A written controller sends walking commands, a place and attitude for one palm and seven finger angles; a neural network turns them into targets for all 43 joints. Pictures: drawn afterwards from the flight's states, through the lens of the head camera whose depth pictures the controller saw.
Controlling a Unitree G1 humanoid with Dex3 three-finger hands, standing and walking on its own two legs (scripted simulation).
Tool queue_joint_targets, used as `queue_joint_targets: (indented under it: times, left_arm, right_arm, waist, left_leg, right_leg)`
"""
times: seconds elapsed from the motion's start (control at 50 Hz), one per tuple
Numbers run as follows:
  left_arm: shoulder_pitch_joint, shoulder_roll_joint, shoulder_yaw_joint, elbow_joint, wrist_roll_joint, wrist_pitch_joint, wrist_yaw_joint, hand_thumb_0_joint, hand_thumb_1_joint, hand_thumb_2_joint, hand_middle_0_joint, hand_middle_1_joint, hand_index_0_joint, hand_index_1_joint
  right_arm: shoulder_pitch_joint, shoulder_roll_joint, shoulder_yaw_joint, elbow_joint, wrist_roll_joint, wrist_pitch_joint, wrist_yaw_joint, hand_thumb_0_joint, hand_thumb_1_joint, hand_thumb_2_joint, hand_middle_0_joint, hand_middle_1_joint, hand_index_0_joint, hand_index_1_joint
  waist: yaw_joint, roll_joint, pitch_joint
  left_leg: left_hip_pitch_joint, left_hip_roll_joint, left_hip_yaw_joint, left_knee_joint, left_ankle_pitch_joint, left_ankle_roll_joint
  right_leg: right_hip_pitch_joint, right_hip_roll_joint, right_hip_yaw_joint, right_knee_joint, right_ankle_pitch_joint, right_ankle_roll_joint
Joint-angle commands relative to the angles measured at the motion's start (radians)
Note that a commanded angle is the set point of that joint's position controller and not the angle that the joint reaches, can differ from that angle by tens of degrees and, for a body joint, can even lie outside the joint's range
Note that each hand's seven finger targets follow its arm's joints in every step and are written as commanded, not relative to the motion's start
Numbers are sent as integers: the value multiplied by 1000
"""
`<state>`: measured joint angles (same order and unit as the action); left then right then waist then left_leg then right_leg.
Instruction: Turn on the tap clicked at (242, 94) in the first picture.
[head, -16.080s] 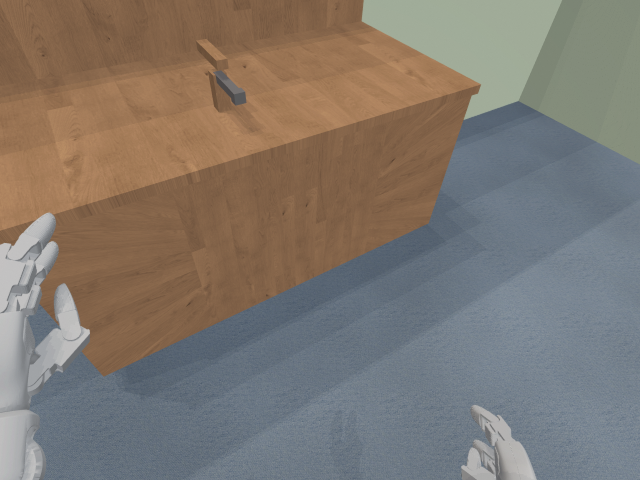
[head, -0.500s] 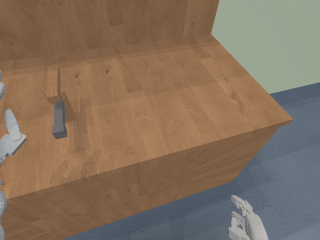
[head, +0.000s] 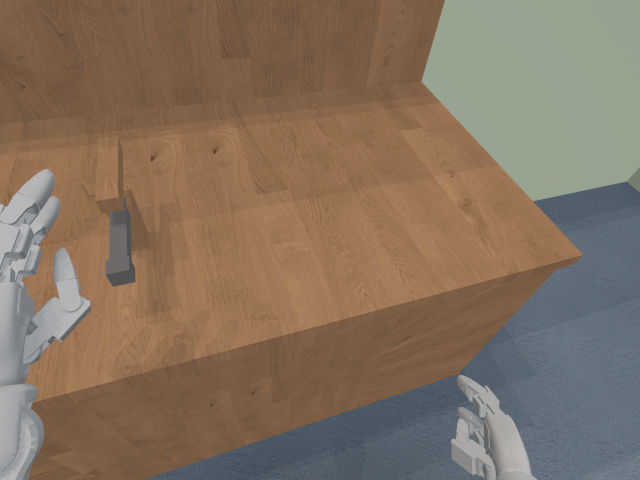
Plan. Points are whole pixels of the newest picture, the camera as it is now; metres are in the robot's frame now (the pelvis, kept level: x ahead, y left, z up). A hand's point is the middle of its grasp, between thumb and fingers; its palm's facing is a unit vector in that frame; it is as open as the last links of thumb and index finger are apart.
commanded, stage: come to a stop and stand still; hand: left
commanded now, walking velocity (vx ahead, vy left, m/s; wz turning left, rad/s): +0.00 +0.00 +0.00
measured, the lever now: (120, 271) +0.34 +0.30 +0.04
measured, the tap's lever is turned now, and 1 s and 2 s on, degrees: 0 0 0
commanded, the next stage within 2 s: look again from close up in 0.12 s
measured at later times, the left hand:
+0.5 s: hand (58, 317) +0.21 +0.26 +0.16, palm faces +0.40 -0.85 -0.34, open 7.4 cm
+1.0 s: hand (112, 369) +0.18 +0.21 +0.13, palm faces +0.42 -0.86 -0.30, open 7.4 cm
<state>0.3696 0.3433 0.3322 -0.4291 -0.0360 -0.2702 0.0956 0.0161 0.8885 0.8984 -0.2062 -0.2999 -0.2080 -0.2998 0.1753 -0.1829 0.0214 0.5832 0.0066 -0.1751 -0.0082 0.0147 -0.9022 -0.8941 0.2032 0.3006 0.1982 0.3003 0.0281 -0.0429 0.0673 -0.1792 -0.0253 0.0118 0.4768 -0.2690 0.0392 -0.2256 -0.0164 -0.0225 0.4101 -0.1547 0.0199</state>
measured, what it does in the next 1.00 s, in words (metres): shifts its weight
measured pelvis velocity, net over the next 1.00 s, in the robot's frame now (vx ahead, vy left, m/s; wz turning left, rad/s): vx -0.03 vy -0.04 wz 0.03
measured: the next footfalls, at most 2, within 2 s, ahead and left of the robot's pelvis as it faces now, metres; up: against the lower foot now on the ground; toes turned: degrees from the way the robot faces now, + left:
none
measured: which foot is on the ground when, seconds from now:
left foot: down 0.00-1.00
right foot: down 0.00-1.00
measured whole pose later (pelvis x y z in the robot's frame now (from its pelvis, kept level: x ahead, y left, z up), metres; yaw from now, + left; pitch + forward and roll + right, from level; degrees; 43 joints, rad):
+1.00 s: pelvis -0.03 -0.04 -0.02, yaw +2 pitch -1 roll +1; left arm 0.38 0.33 0.29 -0.37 -0.09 -0.09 0.10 0.02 0.89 0.90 -0.21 -0.30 -0.21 -0.30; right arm 0.15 -0.22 0.03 0.61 0.00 -0.15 -0.02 0.01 -0.90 -0.89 0.20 0.30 0.20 0.30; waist 0.06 -0.02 0.01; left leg -0.30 -0.02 -0.02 0.62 -0.30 -0.01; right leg -0.38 0.01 -0.01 0.65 -0.25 -0.04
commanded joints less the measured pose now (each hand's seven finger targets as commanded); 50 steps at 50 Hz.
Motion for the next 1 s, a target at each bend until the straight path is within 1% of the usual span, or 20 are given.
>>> queue_joint_targets:
  times: [0.0, 0.02, 0.2, 0.22, 0.3, 0.42, 0.58, 0.6, 0.62, 0.64, 0.66, 0.68, 0.7, 0.74, 0.78, 0.82, 0.88, 0.9, 0.92, 0.98]
  left_arm:
    - [-45, 196, 155, -220, -14, -43, 22, 0, 900, 900, -200, -300, -200, -300]
    - [-47, 170, 132, -216, -16, -43, 19, 0, 900, 900, -200, -300, -200, -300]
    - [-50, 186, 129, -319, -4, -38, 32, 0, 900, 900, -200, -300, -200, -300]
    - [-33, 158, 110, -278, -7, -35, 29, 0, 900, 900, -200, -300, -200, -300]
    - [-22, 183, 140, -266, -5, -28, 32, 0, 900, 900, -200, -300, -200, -300]
    - [-11, 149, 108, -204, -10, -21, 23, 0, 900, 900, -200, -300, -200, -300]
    - [-67, 173, 109, -285, 1, -31, 29, 0, 900, 900, -200, -300, -200, -300]
    - [-1029, 993, 355, -683, 64, -188, 48, 0, 900, 900, -200, -300, -200, -300]
    - [-694, 554, 376, -110, 153, 27, 23, 0, 900, 900, -200, -300, -200, -300]
    - [-406, 269, 115, 89, 22, 100, -4, 0, 900, 900, -200, -300, -200, -300]
    - [-381, 248, 177, -35, -8, 124, -17, 0, 900, 900, -200, -300, -200, -300]
    - [-324, 153, 118, 1, -104, 196, -69, 0, 900, 900, -200, -300, -200, -300]
    - [-218, 92, 97, 77, -171, 266, -105, 0, 900, 900, -200, -300, -200, -300]
    - [-172, 58, 5, 13, -171, 352, -153, 0, 900, 900, -200, -300, -200, -300]
    - [-122, 100, -6, -32, -109, 380, -152, 0, 900, 900, -200, -300, -200, -300]
    - [-122, 152, 38, -134, -47, 327, -102, 0, 900, 900, -200, -300, -200, -300]
    - [-200, 259, 194, -210, -50, 159, 6, 0, 900, 900, -200, -300, -200, -300]
    - [-270, 350, 271, -299, -55, 92, 45, 0, 900, 900, -200, -300, -200, -300]
    - [-283, 281, 217, -311, -49, 43, 75, 0, 900, 900, -200, -300, -200, -300]
    - [-288, 237, 180, -191, -53, -14, 127, 0, 900, 900, -200, -300, -200, -300]
  right_arm:
    - [-64, -132, -52, -155, 10, -30, -15, 0, -900, -900, 200, 300, 200, 300]
    - [-57, -135, -51, -156, 4, -27, -17, 0, -900, -900, 200, 300, 200, 300]
    - [-68, -137, -58, -150, 7, -38, -18, 0, -900, -900, 200, 300, 200, 300]
    - [-53, -138, -56, -146, 2, -31, -18, 0, -900, -900, 200, 300, 200, 300]
    - [-63, -137, -61, -147, 11, -20, -18, 0, -900, -900, 200, 300, 200, 300]
    - [-57, -138, -55, -151, 6, -2, -21, 0, -900, -900, 200, 300, 200, 300]
    - [-59, -139, -60, -159, 6, -16, -24, 0, -900, -900, 200, 300, 200, 300]
    - [99, -215, 157, -299, 64, 11, -98, 0, -900, -900, 200, 300, 200, 300]
    - [-43, -150, -49, -143, -84, 0, -90, 0, -900, -900, 200, 300, 200, 300]
    - [-39, -173, -35, -131, -61, -19, -24, 0, -900, -900, 200, 300, 200, 300]
    - [-4, -225, -66, -89, -47, -11, 0, 0, -900, -900, 200, 300, 200, 300]
    - [-23, -210, -65, -93, -24, -16, -13, 0, -900, -900, 200, 300, 200, 300]
    - [-52, -208, -55, -88, 8, -22, -13, 0, -900, -900, 200, 300, 200, 300]
    - [-104, -226, -48, -93, 25, -23, 1, 0, -900, -900, 200, 300, 200, 300]
    - [-145, -222, -37, -130, 32, -14, 8, 0, -900, -900, 200, 300, 200, 300]
    - [-164, -201, -33, -157, 22, -10, 13, 0, -900, -900, 200, 300, 200, 300]
    - [-194, -183, -42, -155, -6, -10, -9, 0, -900, -900, 200, 300, 200, 300]
    - [-194, -169, -39, -139, -3, -13, -16, 0, -900, -900, 200, 300, 200, 300]
    - [-184, -141, -37, -146, -14, -23, -20, 0, -900, -900, 200, 300, 200, 300]
    - [-149, -139, -34, -86, -10, -36, -23, 0, -900, -900, 200, 300, 200, 300]
  waist:
    - [2, 76, -139]
    - [-1, 83, -140]
    - [1, 140, -200]
    - [-1, 120, -187]
    - [-1, 105, -172]
    - [-3, 78, -127]
    - [0, 132, -141]
    - [-102, 472, -113]
    - [81, 328, -363]
    - [6, 218, -172]
    - [2, 193, -346]
    - [41, 274, -351]
    - [47, 221, -313]
    - [51, 92, -204]
    - [39, -9, -141]
    - [31, -43, -130]
    - [39, -68, -170]
    - [56, 25, -200]
    - [65, 120, -246]
    - [35, 234, -186]
  left_leg:
    - [-108, 81, -71, -129, 156, -32]
    - [-117, 79, -73, -133, 154, -33]
    - [-45, 85, -69, -104, 262, -44]
    - [-58, 85, -73, -112, 254, -45]
    - [-70, 91, -77, -119, 251, -52]
    - [-127, 89, -83, -160, 128, -42]
    - [-144, 85, -89, -167, 42, -27]
    - [-386, 78, -156, -116, -73, 20]
    - [-27, 42, -96, -66, 262, -73]
    - [-45, 34, -96, -94, 476, -132]
    - [132, 61, -77, -30, 619, -137]
    - [172, 49, -78, -29, 602, -139]
    - [166, 56, -83, -57, 558, -147]
    - [46, 51, -67, -50, 377, -97]
    - [-53, 39, -62, -63, 201, -51]
    - [-95, 31, -61, -71, 96, -39]
    - [-158, 20, -65, -28, -91, -20]
    - [-148, 15, -53, -25, -148, -25]
    - [-149, 7, -39, -14, -159, -31]
    - [-187, -3, -27, 50, -240, -30]
  right_leg:
    - [191, -35, 41, -22, 151, -30]
    - [198, -34, 36, -21, 145, -30]
    - [218, -34, 30, 2, 236, -30]
    - [212, -33, 23, -2, 220, -29]
    - [215, -32, 21, -5, 212, -29]
    - [205, -30, 18, -31, 120, -24]
    - [226, -32, 36, -32, 83, -27]
    - [235, 45, 39, 154, -141, 38]
    - [161, -12, 6, 119, -37, -75]
    - [40, 41, -88, 56, 28, -79]
    - [10, 70, -72, 88, 131, -67]
    - [-22, 47, -50, 85, 83, -60]
    - [-26, 52, -57, 94, 41, -61]
    - [-16, 34, -91, 66, 100, -53]
    - [-17, 34, -99, 80, 48, -45]
    - [-37, 42, -92, 96, -29, -47]
    - [-96, 42, -55, 122, -209, -31]
    - [-94, 46, -39, 123, -249, -31]
    - [-77, 37, -32, 134, -261, -41]
    - [-130, 21, -6, 115, -299, -38]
